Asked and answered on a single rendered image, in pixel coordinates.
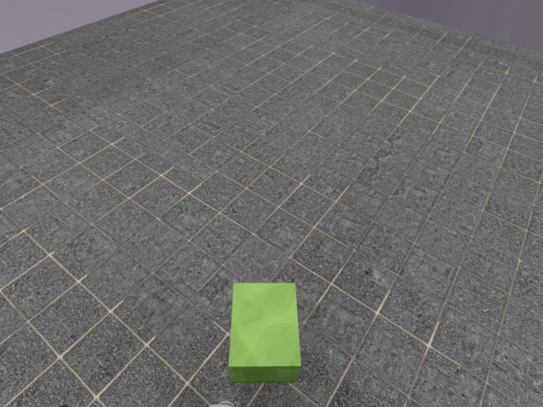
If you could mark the carton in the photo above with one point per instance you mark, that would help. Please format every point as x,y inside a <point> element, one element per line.
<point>264,343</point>

